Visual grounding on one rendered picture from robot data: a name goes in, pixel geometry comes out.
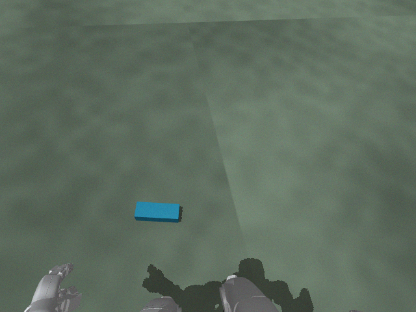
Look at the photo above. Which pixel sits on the left robot hand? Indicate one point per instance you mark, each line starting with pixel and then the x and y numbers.
pixel 49 287

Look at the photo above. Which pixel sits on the left robot arm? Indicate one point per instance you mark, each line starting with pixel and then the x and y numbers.
pixel 43 305

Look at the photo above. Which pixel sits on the carton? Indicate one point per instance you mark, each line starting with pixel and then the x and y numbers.
pixel 157 212

